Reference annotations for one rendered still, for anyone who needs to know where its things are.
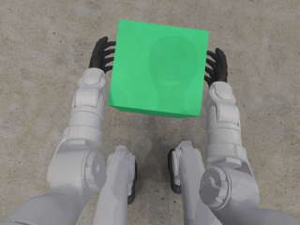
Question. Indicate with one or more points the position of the left robot foot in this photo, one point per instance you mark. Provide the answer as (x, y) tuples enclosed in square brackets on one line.
[(130, 198)]

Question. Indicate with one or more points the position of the left robot shin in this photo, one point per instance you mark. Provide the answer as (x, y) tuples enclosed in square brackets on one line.
[(122, 148)]

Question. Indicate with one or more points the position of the robot right hand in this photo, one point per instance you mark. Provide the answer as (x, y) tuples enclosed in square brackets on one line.
[(219, 72)]

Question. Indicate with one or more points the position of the carton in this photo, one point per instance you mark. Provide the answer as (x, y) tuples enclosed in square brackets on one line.
[(158, 69)]

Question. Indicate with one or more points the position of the left robot upper arm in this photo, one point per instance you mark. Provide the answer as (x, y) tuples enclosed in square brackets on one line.
[(73, 178)]

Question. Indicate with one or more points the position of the robot left hand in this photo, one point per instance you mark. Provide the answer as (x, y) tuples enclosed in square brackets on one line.
[(98, 59)]

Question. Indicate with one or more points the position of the right robot upper arm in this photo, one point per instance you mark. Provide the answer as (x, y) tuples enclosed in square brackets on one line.
[(233, 197)]

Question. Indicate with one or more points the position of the robot left forearm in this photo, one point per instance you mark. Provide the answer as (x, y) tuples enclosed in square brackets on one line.
[(84, 126)]

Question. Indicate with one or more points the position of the robot right forearm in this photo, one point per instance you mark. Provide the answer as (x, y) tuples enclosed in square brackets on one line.
[(224, 141)]

